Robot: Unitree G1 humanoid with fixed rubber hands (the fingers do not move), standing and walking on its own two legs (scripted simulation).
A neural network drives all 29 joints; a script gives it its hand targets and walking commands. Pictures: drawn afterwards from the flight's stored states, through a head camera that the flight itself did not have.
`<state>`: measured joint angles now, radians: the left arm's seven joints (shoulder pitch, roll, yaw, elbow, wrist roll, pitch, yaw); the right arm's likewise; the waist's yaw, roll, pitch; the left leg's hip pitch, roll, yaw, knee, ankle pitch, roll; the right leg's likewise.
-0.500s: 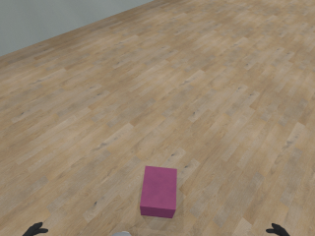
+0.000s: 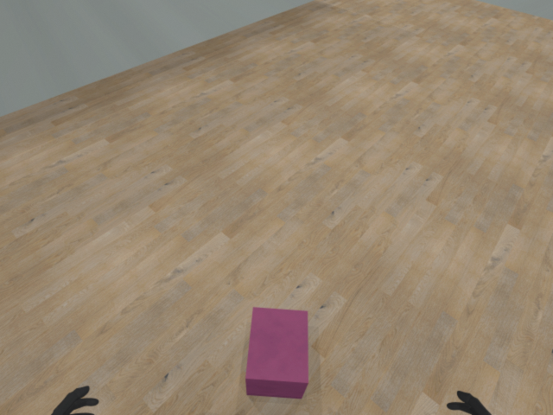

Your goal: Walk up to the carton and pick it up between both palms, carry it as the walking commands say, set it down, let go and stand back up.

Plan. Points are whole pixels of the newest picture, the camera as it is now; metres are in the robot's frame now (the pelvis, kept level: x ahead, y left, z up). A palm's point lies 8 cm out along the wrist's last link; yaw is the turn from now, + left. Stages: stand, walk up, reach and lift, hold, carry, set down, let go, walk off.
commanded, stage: walk up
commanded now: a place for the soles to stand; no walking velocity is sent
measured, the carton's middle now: (277, 353) +0.43 -0.02 -0.68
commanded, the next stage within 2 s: reach and lift in 1.24 s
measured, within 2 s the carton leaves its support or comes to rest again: neither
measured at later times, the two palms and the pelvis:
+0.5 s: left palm out of the picture +0.08 +0.34 -0.12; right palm out of the picture +0.09 -0.29 -0.09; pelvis -0.01 +0.02 +0.00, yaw -2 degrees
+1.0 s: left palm out of the picture +0.10 +0.32 -0.11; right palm out of the picture +0.08 -0.31 -0.10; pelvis -0.01 +0.01 +0.00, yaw -3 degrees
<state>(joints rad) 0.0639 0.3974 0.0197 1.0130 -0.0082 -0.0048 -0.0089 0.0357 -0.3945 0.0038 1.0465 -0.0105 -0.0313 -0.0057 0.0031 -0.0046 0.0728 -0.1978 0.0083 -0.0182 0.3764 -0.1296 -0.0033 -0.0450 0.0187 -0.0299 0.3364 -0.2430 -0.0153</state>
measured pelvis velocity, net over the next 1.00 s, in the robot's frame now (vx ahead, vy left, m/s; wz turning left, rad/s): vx -0.01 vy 0.01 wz -0.05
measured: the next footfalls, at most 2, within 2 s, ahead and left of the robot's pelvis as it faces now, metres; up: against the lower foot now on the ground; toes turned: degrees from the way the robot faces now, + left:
none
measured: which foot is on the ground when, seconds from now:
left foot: down 0.00-1.00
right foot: down 0.00-1.00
